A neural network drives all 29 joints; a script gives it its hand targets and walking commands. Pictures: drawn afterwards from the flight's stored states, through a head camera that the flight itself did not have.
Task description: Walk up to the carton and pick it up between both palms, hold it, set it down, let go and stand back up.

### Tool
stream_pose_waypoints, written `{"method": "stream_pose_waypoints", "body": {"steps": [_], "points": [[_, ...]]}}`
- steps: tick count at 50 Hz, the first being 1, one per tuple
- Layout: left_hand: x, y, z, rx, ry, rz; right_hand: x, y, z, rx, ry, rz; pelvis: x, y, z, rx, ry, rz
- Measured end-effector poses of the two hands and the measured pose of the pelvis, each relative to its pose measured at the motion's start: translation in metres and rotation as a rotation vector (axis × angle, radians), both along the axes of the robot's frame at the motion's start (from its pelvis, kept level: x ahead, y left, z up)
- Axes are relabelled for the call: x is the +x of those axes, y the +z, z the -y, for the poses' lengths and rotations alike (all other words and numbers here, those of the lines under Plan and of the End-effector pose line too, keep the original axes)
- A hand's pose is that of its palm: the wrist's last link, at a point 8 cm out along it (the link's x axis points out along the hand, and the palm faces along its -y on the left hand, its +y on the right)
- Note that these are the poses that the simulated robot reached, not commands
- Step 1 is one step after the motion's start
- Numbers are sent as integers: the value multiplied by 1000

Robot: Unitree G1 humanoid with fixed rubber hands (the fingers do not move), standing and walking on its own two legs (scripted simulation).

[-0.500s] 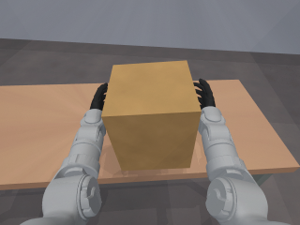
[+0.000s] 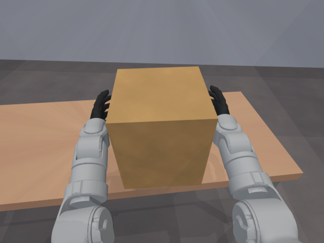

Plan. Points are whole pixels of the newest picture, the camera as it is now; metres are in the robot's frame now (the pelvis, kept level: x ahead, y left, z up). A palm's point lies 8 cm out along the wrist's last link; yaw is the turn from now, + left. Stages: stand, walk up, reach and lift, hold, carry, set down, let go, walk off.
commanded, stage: reach and lift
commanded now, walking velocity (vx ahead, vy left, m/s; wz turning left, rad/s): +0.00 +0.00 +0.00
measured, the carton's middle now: (160, 129) +0.40 +0.03 +0.11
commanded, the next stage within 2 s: hold in 1.32 s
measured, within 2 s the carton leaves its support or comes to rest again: neither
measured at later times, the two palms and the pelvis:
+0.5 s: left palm (101, 113) +0.37 +0.17 +0.19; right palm (229, 114) +0.38 -0.13 +0.19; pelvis +0.00 +0.01 +0.00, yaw -1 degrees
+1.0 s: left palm (111, 111) +0.38 +0.14 +0.19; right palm (238, 121) +0.37 -0.16 +0.17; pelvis +0.03 +0.00 +0.00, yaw -1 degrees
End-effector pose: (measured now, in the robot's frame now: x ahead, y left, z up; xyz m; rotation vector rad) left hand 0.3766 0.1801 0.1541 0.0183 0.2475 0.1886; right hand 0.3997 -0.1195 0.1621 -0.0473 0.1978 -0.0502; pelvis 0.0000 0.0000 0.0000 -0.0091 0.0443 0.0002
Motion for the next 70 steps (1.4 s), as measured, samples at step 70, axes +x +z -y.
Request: {"method": "stream_pose_waypoints", "body": {"steps": [70], "points": [[-7, 33, 31, -28, -87, 24, -33, 10, 33, 76, -96, 43, 24, 0, 0, 9, -10, 129]]}}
